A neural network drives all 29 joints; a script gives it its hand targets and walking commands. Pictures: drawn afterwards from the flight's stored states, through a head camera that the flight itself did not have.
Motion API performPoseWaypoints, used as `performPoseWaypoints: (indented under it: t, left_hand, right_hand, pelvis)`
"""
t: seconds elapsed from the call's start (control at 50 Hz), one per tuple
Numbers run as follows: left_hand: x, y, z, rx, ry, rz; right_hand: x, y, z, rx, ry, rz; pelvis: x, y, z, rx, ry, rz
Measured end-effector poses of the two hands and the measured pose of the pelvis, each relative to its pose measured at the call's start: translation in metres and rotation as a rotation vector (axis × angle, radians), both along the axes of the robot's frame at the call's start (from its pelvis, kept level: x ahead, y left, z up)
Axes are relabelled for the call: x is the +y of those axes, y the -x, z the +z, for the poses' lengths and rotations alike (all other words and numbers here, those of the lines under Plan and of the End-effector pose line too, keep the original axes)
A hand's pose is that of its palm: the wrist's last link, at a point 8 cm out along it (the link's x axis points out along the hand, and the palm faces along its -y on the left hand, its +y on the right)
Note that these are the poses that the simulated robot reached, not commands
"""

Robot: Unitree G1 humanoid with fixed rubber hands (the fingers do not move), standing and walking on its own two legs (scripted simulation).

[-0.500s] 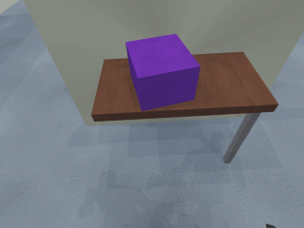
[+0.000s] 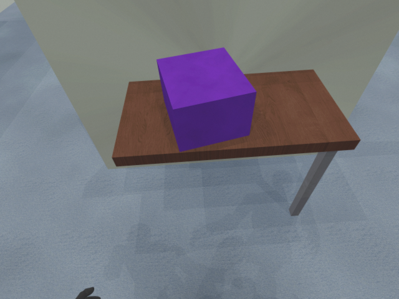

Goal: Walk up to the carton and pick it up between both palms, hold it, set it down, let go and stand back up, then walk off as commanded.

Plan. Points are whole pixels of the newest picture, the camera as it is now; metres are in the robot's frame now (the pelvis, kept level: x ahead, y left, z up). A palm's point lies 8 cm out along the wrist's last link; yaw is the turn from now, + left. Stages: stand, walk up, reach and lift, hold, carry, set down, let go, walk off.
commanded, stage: stand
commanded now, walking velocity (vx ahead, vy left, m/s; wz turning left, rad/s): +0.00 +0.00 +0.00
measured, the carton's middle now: (202, 97) +0.75 +0.03 -0.05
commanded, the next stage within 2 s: none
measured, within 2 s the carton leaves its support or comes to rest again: neither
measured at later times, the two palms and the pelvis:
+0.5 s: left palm out of the picture +0.09 +0.30 -0.12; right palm out of the picture +0.09 -0.29 -0.12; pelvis +0.00 +0.00 +0.00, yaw +0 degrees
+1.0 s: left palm out of the picture +0.09 +0.31 -0.12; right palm out of the picture +0.09 -0.29 -0.11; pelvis +0.01 +0.01 +0.00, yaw +0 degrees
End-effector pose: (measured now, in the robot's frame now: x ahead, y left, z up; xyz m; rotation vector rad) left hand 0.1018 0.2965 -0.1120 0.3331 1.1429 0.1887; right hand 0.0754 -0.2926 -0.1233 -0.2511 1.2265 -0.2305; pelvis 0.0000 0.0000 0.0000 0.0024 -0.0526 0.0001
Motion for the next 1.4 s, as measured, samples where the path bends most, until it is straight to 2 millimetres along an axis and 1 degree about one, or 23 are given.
performPoseWaypoints:
  t: [0.14,0.26,0.48,0.66,0.82,0.96,1.18,1.32,1.4]
  left_hand:
    - [-0.005,0.0,-0.004,0.004,0.017,0.008]
    - [-0.002,0.003,-0.003,0.008,0.017,0.008]
    - [0.006,0.015,-0.004,0.034,0.009,0.022]
    - [0.012,0.021,-0.004,0.058,-0.007,0.022]
    - [0.012,0.015,-0.003,0.039,-0.004,0.025]
    - [0.01,0.01,-0.004,0.021,0.011,0.016]
    - [0.013,0.018,-0.007,0.034,0.013,0.012]
    - [0.019,0.017,-0.003,0.023,0.002,0.013]
    - [0.022,0.02,-0.002,0.034,-0.008,0.005]
  right_hand:
    - [0.001,-0.008,0.005,-0.021,0.008,0.003]
    - [-0.001,-0.014,0.007,-0.037,0.02,0.013]
    - [0.003,-0.01,0.005,-0.015,0.015,0.021]
    - [0.004,-0.008,0.005,-0.008,0.018,0.015]
    - [0.004,-0.011,0.006,-0.008,0.023,0.013]
    - [0.006,-0.02,0.01,-0.044,0.028,0.027]
    - [0.011,-0.012,0.01,-0.039,0.026,0.025]
    - [0.015,-0.005,0.007,-0.028,0.02,0.026]
    - [0.018,-0.003,0.005,-0.028,0.012,0.026]
  pelvis:
    - [0.001,-0.001,0.001,-0.003,0.0,-0.001]
    - [0.002,-0.001,0.001,-0.001,0.001,-0.002]
    - [0.004,-0.003,0.001,0.001,0.002,-0.003]
    - [0.007,-0.004,0.001,0.002,0.002,-0.002]
    - [0.01,-0.005,0.001,0.001,-0.001,0.0]
    - [0.011,-0.005,0.001,-0.003,-0.001,-0.001]
    - [0.013,-0.004,0.001,-0.008,0.001,0.0]
    - [0.017,-0.001,0.0,-0.008,0.003,0.0]
    - [0.018,0.0,0.0,-0.006,0.0,0.004]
